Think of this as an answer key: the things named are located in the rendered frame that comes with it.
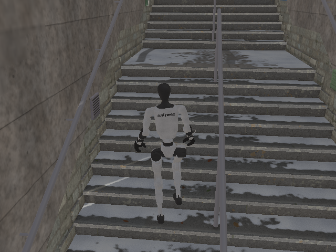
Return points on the robot left upper arm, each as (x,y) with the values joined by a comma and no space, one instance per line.
(147,120)

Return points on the robot left forearm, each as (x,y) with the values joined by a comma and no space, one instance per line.
(140,138)

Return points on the robot left shin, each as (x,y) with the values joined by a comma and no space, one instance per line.
(159,198)

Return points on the robot right upper arm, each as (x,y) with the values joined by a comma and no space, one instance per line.
(184,116)

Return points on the robot right forearm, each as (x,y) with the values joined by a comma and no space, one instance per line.
(190,134)

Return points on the left robot hand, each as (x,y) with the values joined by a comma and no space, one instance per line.
(136,146)

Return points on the right robot foot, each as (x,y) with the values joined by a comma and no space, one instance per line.
(177,200)

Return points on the right robot hand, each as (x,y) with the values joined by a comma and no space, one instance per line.
(192,141)

